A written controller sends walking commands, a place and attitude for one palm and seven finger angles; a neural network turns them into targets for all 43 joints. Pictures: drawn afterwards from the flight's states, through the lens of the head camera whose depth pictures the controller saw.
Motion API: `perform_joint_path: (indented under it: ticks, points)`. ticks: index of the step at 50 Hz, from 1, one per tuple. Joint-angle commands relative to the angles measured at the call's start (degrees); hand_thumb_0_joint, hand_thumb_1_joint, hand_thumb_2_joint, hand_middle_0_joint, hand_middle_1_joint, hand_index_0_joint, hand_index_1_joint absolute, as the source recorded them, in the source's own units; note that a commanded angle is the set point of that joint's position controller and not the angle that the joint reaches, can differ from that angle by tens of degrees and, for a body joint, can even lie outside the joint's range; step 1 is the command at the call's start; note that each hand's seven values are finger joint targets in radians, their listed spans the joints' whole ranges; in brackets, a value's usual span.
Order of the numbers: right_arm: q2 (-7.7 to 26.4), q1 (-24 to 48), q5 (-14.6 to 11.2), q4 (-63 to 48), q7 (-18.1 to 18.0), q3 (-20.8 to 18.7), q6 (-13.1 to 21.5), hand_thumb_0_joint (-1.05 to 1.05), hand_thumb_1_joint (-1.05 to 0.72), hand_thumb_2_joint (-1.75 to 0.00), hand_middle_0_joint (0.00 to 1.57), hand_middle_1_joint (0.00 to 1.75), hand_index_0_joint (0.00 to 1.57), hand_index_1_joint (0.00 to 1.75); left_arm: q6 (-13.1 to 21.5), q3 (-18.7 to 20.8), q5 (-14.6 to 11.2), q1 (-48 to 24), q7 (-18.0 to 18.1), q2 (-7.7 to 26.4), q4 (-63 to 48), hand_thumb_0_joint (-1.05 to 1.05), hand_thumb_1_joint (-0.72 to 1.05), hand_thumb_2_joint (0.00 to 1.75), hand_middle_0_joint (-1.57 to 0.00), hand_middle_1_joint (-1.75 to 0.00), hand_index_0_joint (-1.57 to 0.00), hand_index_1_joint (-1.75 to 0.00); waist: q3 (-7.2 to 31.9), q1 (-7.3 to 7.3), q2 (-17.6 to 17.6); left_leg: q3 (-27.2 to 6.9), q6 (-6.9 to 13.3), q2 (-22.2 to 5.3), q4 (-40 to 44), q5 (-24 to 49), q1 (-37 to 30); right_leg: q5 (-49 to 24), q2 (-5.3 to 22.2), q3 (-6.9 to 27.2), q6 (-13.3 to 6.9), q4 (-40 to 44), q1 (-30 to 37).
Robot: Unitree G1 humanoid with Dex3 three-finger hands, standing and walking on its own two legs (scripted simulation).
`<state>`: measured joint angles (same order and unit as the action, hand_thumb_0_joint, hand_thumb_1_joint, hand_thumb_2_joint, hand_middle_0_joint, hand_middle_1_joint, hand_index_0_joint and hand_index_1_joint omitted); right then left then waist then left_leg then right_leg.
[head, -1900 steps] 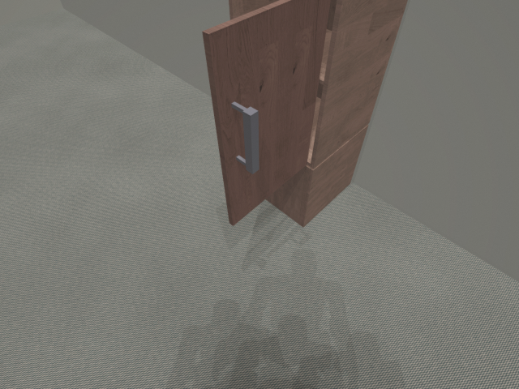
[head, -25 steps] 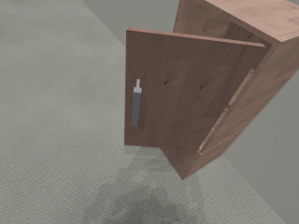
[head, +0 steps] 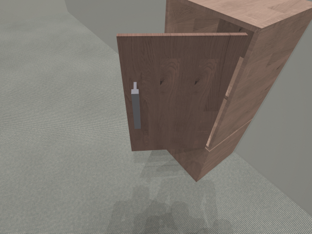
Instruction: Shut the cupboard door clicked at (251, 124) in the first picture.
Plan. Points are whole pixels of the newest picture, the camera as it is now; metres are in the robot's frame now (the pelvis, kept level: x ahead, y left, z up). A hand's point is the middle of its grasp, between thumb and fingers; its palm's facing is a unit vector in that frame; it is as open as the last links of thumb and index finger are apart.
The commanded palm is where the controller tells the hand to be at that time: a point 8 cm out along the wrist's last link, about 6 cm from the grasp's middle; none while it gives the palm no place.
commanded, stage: come to a stop and stand still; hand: left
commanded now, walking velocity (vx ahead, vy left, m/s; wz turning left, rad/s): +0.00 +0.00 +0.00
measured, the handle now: (136, 106) +0.54 +0.09 -0.01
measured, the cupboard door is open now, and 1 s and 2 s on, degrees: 57 57 57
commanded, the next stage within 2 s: look again from close up in 0.36 s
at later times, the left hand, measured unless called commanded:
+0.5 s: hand out of the picture -0.07 +0.13 -0.18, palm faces +0.04 -0.99 -0.14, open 7.4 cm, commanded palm none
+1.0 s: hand out of the picture +0.04 +0.17 -0.18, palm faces +0.02 -0.98 -0.21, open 7.4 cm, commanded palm none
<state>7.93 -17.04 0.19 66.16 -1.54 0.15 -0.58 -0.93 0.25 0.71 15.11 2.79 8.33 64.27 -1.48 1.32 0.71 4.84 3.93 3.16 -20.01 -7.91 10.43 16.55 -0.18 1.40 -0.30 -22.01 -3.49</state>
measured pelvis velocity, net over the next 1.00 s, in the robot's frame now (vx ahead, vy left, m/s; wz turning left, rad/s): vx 0.01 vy -0.01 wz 0.00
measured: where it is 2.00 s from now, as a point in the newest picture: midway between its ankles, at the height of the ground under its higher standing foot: outside the picture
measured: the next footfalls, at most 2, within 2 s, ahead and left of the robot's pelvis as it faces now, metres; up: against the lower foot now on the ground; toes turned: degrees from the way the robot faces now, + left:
none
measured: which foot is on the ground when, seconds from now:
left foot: down 0.00-1.00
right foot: down 0.00-1.00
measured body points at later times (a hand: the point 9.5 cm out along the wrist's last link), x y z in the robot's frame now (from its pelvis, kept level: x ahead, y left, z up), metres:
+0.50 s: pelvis -0.01 -0.02 +0.00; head +0.01 -0.01 +0.45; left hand -0.07 +0.18 -0.17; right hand -0.03 -0.23 -0.16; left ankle +0.04 +0.07 -0.74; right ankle -0.05 -0.12 -0.74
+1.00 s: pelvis +0.01 -0.01 -0.01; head +0.01 +0.01 +0.44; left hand +0.04 +0.23 -0.17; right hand +0.06 -0.24 -0.15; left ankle +0.04 +0.07 -0.74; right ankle -0.05 -0.12 -0.74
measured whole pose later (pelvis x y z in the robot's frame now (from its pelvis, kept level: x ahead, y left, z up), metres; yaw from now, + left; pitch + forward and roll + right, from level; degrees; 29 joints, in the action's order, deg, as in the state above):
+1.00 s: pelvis +0.01 -0.01 -0.01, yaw +0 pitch -1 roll +0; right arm 9.9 -13.2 0.7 60.7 -1.4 1.0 1.4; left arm 1.0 -0.5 1.0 15.8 2.8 10.9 59.0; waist -0.5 -0.1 1.8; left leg 4.5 3.6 1.9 -28.9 -13.2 15.1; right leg 20.4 -1.3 1.1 -1.0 -27.9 -6.6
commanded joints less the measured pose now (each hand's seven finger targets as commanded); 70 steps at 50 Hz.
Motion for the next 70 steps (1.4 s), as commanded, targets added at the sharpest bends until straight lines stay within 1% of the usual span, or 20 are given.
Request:
perform_joint_path:
  ticks: [1, 3, 5, 11, 22, 23, 24, 25, 26, 29, 31, 39, 48, 52, 55, 59, 63, 65, 68, 70]
  points:
    - [6.1, -3.0, 0.3, -1.2, -0.3, -1.3, 0.3, 0.00, -0.90, -0.90, 0.20, 0.30, 0.20, 0.30, 0.4, 0.4, 0.0, 5.1, -0.1, 4.4, -1.1, 0.00, 0.90, 0.90, -0.20, -0.30, -0.20, -0.30, -8.5, -0.82, 0.1, -10.3, -2.5, -7.9, 6.3, -9.5, 0.6, 3.3, 5.4, 5.3, -2.3, 7.0, -11.0]
    - [6.1, -3.5, 0.4, -1.1, -0.3, -1.4, 0.0, 0.00, -0.90, -0.90, 0.20, 0.30, 0.20, 0.30, 0.3, 0.5, 0.0, 6.0, -0.2, 4.4, -0.8, 0.00, 0.90, 0.90, -0.20, -0.30, -0.20, -0.30, -8.9, -0.96, -2.0, -10.9, -2.6, -8.0, 7.5, -13.5, 1.9, 5.2, 4.7, 5.1, -2.1, 6.5, -11.6]
    - [5.5, -4.0, 0.3, -1.3, -0.4, -1.5, 0.0, 0.00, -0.90, -0.90, 0.20, 0.30, 0.20, 0.30, 0.3, 0.6, 0.2, 6.7, -0.2, 4.1, -0.7, 0.00, 0.90, 0.90, -0.20, -0.30, -0.20, -0.30, -8.1, -1.18, -0.7, -11.0, -2.3, -8.1, 7.4, -14.1, 2.7, 5.2, 4.6, 4.6, -2.1, 6.7, -10.6]
    - [5.1, -5.0, 0.3, -1.3, -0.6, -1.4, 0.5, 0.00, -0.90, -0.90, 0.20, 0.30, 0.20, 0.30, 0.9, 0.5, 0.0, 7.9, -0.3, 3.2, -0.2, 0.00, 0.90, 0.90, -0.20, -0.30, -0.20, -0.30, -3.7, -0.90, -0.2, -10.5, -2.4, -8.1, 5.7, -9.9, -0.1, 2.9, 4.7, 5.4, -2.3, 6.3, -10.2]
    - [4.2, -4.6, 0.1, -1.1, -1.0, -1.1, 0.9, 0.00, -0.90, -0.90, 0.20, 0.30, 0.20, 0.30, 1.5, -0.1, -0.1, 9.9, 0.0, 1.4, 1.2, 0.00, 0.90, 0.90, -0.20, -0.30, -0.20, -0.30, -5.0, -0.60, 0.5, -9.4, -2.3, -8.4, 3.1, -3.3, -2.3, -0.6, 5.2, 5.9, -2.5, 6.9, -12.0]
    - [6.1, 1.3, 0.4, -5.4, 0.3, -0.4, 2.5, 0.00, -0.90, -0.90, 0.20, 0.30, 0.20, 0.30, 4.2, -1.0, 1.6, 11.7, 1.5, 3.5, 0.9, 0.00, 0.90, 0.90, -0.20, -0.30, -0.20, -0.30, -5.3, -2.50, -4.8, -7.7, -3.5, -8.4, -9.0, 4.6, 1.9, -13.1, 6.9, 6.4, -2.1, 5.6, -12.2]
    - [3.9, -1.7, 0.4, -6.9, 0.7, -0.7, 1.9, 0.00, -0.90, -0.90, 0.20, 0.30, 0.20, 0.30, 4.2, -0.2, 0.6, 9.2, 1.2, 6.0, -1.9, 0.00, 0.90, 0.90, -0.20, -0.30, -0.20, -0.30, -1.7, 0.93, -3.8, -7.9, -3.2, -7.3, -8.0, -5.8, 1.0, 1.0, 8.1, 7.6, -3.4, 6.0, -13.3]
    - [3.7, -0.9, 1.1, -6.5, 0.8, -0.5, 2.0, 0.00, -0.90, -0.90, 0.20, 0.30, 0.20, 0.30, 4.6, 0.0, 0.7, 8.3, 0.8, 5.8, -2.5, 0.00, 0.90, 0.90, -0.20, -0.30, -0.20, -0.30, -2.8, 0.04, -6.9, -8.3, -3.2, -6.6, -7.8, -3.8, 1.1, -1.4, 8.5, 7.9, -4.1, 5.4, -14.1]
    - [3.7, -2.6, 0.9, -6.6, 0.7, -0.6, 2.0, 0.00, -0.90, -0.90, 0.20, 0.30, 0.20, 0.30, 4.6, -0.4, 0.4, 8.3, 0.6, 5.3, -2.3, 0.00, 0.90, 0.90, -0.20, -0.30, -0.20, -0.30, -1.3, 0.76, -4.9, -8.5, -2.7, -6.9, -7.6, -4.1, 1.3, 1.5, 7.2, 7.3, -4.2, 4.4, -13.0]
    - [4.6, -2.9, 0.7, -7.7, 0.4, -0.6, 2.4, 0.00, -0.90, -0.90, 0.20, 0.30, 0.20, 0.30, 4.5, -0.7, 0.0, 8.6, 0.5, 3.6, -2.7, 0.00, 0.90, 0.90, -0.20, -0.30, -0.20, -0.30, 0.7, 0.27, 1.8, -9.1, -1.7, -7.4, -7.3, -0.4, 1.4, -3.1, 5.7, 6.2, -4.1, 1.3, -11.4]
    - [5.2, -2.9, 0.8, -8.0, 0.4, -0.6, 2.4, 0.00, -0.90, -0.90, 0.20, 0.30, 0.20, 0.30, 4.2, -0.6, 0.1, 8.3, 0.6, 3.6, -3.6, 0.00, 0.90, 0.90, -0.20, -0.30, -0.20, -0.30, -0.7, -0.05, 2.7, -9.2, -1.3, -7.7, -6.3, 0.1, 2.2, -3.3, 5.1, 5.3, -3.9, -0.1, -11.9]
    - [7.6, -0.4, 0.6, -8.2, 0.1, -0.7, 2.9, 0.00, -0.90, -0.90, 0.20, 0.30, 0.20, 0.30, 3.1, -0.2, 0.1, 8.1, 0.5, 6.0, -5.3, 0.00, 0.90, 0.90, -0.20, -0.30, -0.20, -0.30, -2.4, -1.65, 1.5, -9.2, -0.5, -8.5, -4.3, 4.4, 2.6, -6.7, 4.5, 4.6, -2.9, -1.6, -10.5]
    - [9.8, 2.3, 0.6, -8.2, -0.2, -0.9, 3.2, 0.00, -0.90, -0.90, 0.20, 0.30, 0.20, 0.30, 2.6, 0.3, 0.1, 5.8, 0.2, 9.3, -7.1, 0.00, 0.90, 0.90, -0.20, -0.30, -0.20, -0.30, 1.7, -2.00, -1.0, -9.0, -0.2, -9.1, -5.0, 11.3, -0.8, -11.5, 5.0, 4.4, -2.3, -1.6, -7.6]
    - [10.3, 3.4, 0.5, -8.0, -0.2, -1.1, 2.9, 0.00, -0.90, -0.90, 0.20, 0.30, 0.20, 0.30, 2.4, 0.3, 0.2, 4.9, 0.0, 9.8, -7.1, 0.00, 0.90, 0.90, -0.20, -0.30, -0.20, -0.30, 0.5, -1.78, -0.4, -9.1, -0.3, -9.2, -4.0, 8.3, -0.6, -9.8, 5.0, 4.6, -2.1, -0.5, -8.2]
    - [8.2, 2.6, 0.6, -6.9, -0.1, -0.6, 2.4, 0.00, -0.90, -0.90, 0.20, 0.30, 0.20, 0.30, 1.7, -0.4, 0.3, 6.9, -0.3, 6.9, -5.7, 0.00, 0.90, 0.90, -0.20, -0.30, -0.20, -0.30, -0.5, -1.69, -0.4, -11.0, 0.2, -10.4, -1.7, -0.8, 0.3, -1.9, 3.9, 2.0, -1.5, -0.7, -8.8]
    - [11.6, 2.0, 1.1, -7.3, -0.2, -2.0, 1.5, 0.00, -0.90, -0.90, 0.20, 0.30, 0.20, 0.30, 0.7, 0.0, 1.0, 7.2, -1.1, 7.1, -6.0, 0.00, 0.90, 0.90, -0.20, -0.30, -0.20, -0.30, -3.5, -1.25, -3.5, -19.1, 2.9, -14.8, 4.6, -17.5, 3.1, 7.0, 1.6, -1.8, -1.5, -6.3, -13.6]
    - [12.7, 1.6, 1.1, -8.3, -0.5, -3.2, 1.1, 0.00, -0.90, -0.90, 0.20, 0.30, 0.20, 0.30, 0.3, 0.5, 1.5, 8.9, -1.7, 6.6, -6.1, 0.00, 0.90, 0.90, -0.20, -0.30, -0.20, -0.30, -2.2, -1.60, -4.9, -23.1, 5.6, -17.5, 5.7, -21.8, 5.3, 8.0, 1.5, -2.7, -1.6, -10.7, -14.7]
    - [12.0, 1.3, 1.1, -8.6, -0.7, -3.3, 1.2, 0.00, -0.90, -0.90, 0.20, 0.30, 0.20, 0.30, 0.5, 0.7, 1.5, 9.5, -2.0, 6.5, -6.2, 0.00, 0.90, 0.90, -0.20, -0.30, -0.20, -0.30, -0.5, -1.98, -3.3, -21.6, 5.2, -16.5, 3.4, -17.4, 6.1, 6.0, 1.7, -2.6, -1.8, -6.9, -12.0]
    - [10.0, 2.7, 1.1, -9.2, -0.4, -3.1, 1.6, 0.00, -0.90, -0.90, 0.20, 0.30, 0.20, 0.30, 0.8, 1.2, 1.2, 12.3, -1.9, 7.3, -5.6, 0.00, 0.90, 0.90, -0.20, -0.30, -0.20, -0.30, 0.7, -3.05, 0.1, -13.1, 1.8, -11.2, -4.2, -13.7, 12.9, 6.1, 5.0, 0.4, -3.1, -0.1, -4.3]
    - [5.8, 4.1, 0.8, -9.9, -0.3, -2.2, 1.7, 0.00, -0.90, -0.90, 0.20, 0.30, 0.20, 0.30, 0.8, 1.9, 1.3, 14.5, -1.4, 9.1, -5.0, 0.00, 0.90, 0.90, -0.20, -0.30, -0.20, -0.30, -1.2, -3.95, 11.1, -1.9, -0.9, -3.6, -17.5, -12.7, 21.1, 4.6, 12.1, 9.0, -6.5, 7.0, 0.3]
